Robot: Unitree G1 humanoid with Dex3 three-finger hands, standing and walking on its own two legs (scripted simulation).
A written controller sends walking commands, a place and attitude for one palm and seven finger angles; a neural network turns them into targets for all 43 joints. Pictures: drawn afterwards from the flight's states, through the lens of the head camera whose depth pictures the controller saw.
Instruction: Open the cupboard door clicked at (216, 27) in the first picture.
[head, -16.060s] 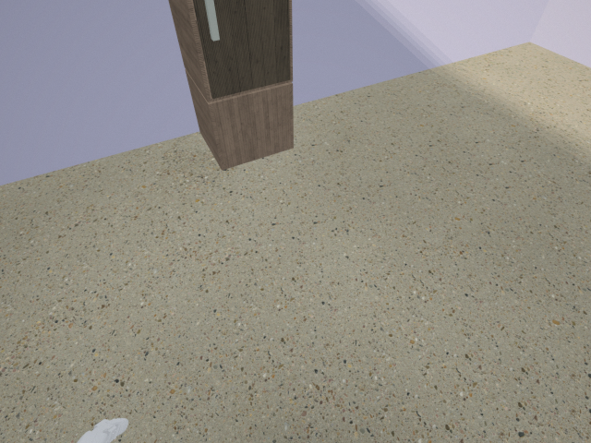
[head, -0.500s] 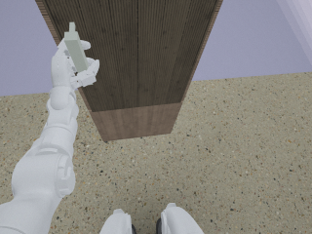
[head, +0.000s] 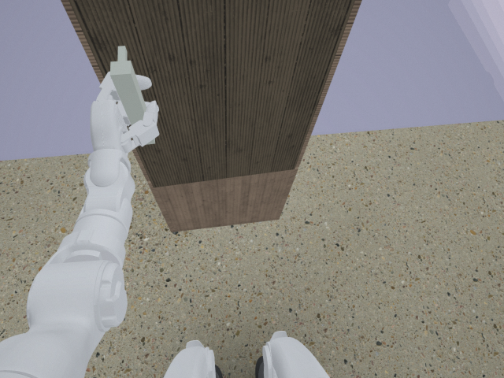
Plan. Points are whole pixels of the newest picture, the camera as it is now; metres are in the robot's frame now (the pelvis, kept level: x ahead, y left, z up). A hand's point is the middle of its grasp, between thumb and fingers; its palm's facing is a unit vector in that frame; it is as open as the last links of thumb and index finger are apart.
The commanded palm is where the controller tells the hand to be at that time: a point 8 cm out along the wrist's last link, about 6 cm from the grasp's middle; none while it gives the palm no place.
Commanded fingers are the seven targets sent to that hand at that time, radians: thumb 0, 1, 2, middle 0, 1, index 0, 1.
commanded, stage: pull the door open along its arc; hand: left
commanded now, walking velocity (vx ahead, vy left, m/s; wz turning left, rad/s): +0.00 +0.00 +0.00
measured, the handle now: (135, 98) +0.55 +0.15 +0.07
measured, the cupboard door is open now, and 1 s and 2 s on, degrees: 2 40 43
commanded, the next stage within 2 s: open thumb and fingers to let go in 0.74 s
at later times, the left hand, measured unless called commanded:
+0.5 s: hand (212, 217) +0.33 +0.03 +0.07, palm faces +0.20 -0.97 +0.10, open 6.9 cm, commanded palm +0.26 +0.12 +0.07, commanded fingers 0.00 0.90 0.90 -0.40 -1.35 -0.40 -1.35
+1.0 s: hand (240, 232) +0.31 +0.00 +0.07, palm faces +0.43 -0.90 -0.05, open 7.3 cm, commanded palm +0.25 +0.04 +0.07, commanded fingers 0.00 0.27 0.63 -0.35 -1.28 -0.35 -1.28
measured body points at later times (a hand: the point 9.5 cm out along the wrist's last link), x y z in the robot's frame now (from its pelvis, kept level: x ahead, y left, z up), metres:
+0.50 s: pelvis +0.02 -0.03 +0.02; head +0.08 -0.03 +0.47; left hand +0.32 +0.08 +0.07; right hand +0.19 -0.24 -0.07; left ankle +0.01 +0.07 -0.66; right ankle +0.01 -0.10 -0.66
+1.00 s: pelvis +0.02 -0.10 +0.02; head +0.06 -0.13 +0.46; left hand +0.28 +0.04 +0.08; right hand +0.20 -0.31 -0.09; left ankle +0.01 +0.08 -0.66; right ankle +0.01 -0.10 -0.66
